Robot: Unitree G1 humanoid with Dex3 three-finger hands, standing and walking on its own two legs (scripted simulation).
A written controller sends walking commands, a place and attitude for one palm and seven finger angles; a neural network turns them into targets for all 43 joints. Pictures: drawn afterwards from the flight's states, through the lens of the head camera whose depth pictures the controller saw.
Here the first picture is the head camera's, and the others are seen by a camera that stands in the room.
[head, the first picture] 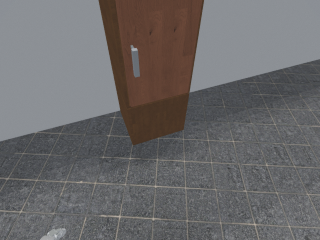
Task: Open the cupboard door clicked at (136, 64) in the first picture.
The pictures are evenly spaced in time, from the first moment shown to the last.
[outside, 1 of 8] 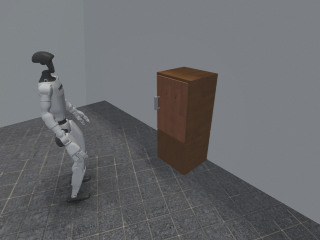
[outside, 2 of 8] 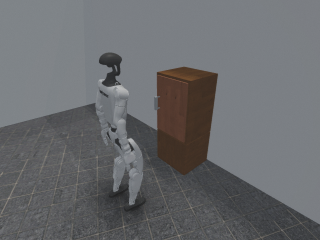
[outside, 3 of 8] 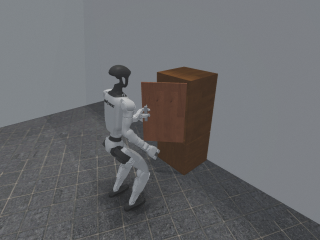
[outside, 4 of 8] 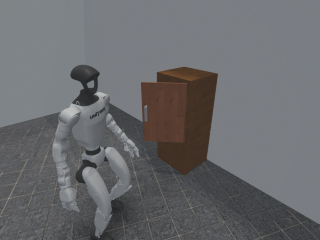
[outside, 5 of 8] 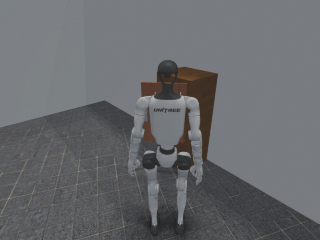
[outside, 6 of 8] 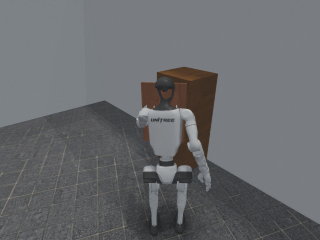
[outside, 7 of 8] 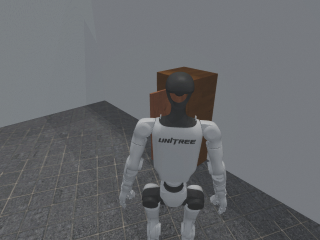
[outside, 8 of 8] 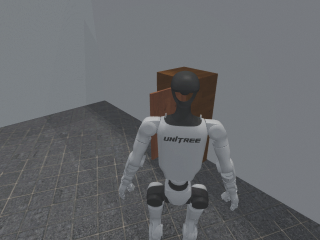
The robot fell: no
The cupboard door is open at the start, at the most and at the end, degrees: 0 91 91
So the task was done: yes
